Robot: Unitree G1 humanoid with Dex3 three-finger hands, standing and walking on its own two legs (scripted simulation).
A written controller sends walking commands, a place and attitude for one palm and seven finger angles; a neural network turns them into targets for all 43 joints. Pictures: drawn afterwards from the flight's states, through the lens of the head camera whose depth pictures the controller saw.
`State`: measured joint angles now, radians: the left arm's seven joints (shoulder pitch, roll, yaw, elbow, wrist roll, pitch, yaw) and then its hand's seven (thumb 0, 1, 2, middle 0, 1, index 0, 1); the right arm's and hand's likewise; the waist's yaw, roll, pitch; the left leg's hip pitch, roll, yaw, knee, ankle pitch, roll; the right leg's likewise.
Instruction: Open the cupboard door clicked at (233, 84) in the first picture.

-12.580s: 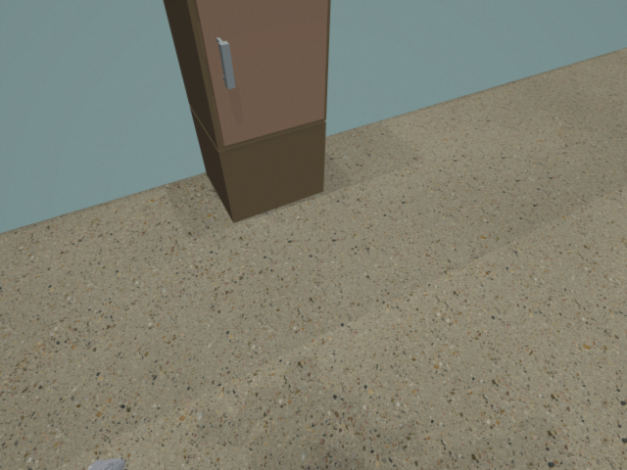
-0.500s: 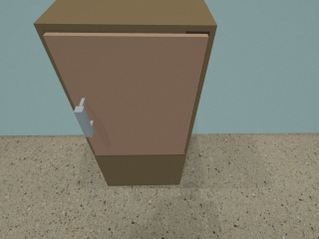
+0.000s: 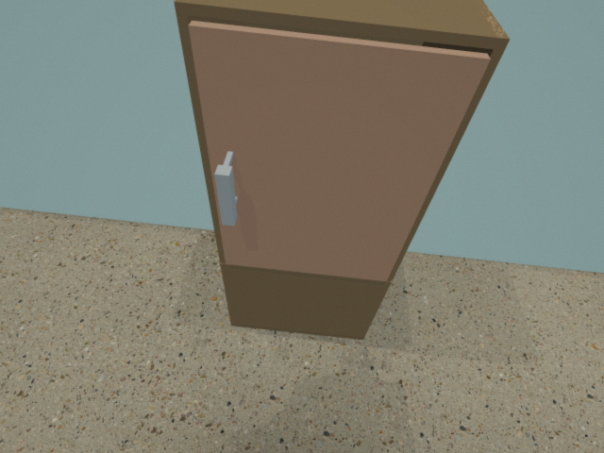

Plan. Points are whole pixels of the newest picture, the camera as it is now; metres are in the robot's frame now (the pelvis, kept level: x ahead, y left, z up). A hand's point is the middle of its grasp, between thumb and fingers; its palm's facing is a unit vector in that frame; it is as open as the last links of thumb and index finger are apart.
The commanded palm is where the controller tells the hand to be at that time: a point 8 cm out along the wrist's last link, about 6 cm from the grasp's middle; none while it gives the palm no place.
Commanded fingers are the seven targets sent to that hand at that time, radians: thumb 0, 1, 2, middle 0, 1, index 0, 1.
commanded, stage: come to a stop and stand still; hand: left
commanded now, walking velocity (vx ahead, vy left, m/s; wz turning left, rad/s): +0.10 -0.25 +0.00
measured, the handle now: (229, 188) +0.57 +0.18 -0.03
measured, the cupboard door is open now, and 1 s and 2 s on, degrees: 0 0 0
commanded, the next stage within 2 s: look again from close up in 0.94 s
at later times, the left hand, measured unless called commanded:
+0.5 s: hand out of the picture +0.04 +0.14 -0.17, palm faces +0.00 -0.97 -0.23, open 7.3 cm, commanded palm none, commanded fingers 0.00 0.90 0.90 -0.20 -0.30 -0.20 -0.30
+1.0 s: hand out of the picture +0.04 +0.13 -0.17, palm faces +0.00 -0.98 -0.20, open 7.4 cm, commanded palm none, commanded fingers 0.00 0.90 0.90 -0.20 -0.30 -0.20 -0.30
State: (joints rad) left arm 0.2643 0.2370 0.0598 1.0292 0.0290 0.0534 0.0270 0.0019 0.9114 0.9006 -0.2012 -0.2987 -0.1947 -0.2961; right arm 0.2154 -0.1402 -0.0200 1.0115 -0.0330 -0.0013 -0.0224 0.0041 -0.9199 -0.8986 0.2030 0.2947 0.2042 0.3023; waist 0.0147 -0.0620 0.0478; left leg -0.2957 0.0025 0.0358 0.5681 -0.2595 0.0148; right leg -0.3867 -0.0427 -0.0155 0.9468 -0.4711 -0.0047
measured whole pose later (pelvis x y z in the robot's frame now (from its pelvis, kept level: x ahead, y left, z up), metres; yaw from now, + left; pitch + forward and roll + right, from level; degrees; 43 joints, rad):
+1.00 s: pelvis +0.04 -0.05 +0.01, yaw -1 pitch +0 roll +0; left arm 0.30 0.16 -0.01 1.09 0.01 -0.02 0.04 0.00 0.91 0.90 -0.20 -0.30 -0.20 -0.30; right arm 0.22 -0.16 0.01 1.12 -0.01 -0.02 -0.03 0.01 -0.91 -0.90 0.20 0.29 0.20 0.30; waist 0.00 -0.02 0.01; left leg -0.16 0.03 0.09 0.47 -0.30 0.00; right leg -0.11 0.05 -0.05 0.45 -0.33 -0.07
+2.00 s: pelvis -0.04 -0.04 -0.07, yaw +0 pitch +13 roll +1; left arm 0.25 0.21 0.19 0.32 -0.28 -0.60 -0.40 0.00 0.70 0.81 -0.22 -0.43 -0.21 -0.43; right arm 0.15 -0.28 -0.05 0.57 0.02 -0.25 0.00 0.01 -0.90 -0.90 0.21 0.30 0.21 0.30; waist 0.00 -0.02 -0.15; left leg -0.86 0.01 0.07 1.08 -0.44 0.03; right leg -0.82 0.00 -0.07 1.12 -0.51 -0.06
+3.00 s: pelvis -0.03 +0.00 -0.06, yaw +1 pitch +14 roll -4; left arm 0.10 0.37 0.35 0.31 -0.34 -0.35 -0.46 -0.01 -0.43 0.33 -0.30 -1.16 -0.29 -1.15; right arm 0.24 -0.26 0.05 0.53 0.04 -0.21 -0.06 0.01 -0.90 -0.90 0.21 0.30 0.21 0.30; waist 0.00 0.02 -0.12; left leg -0.86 0.01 0.03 1.07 -0.45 0.07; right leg -0.76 0.01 -0.11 1.01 -0.48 -0.01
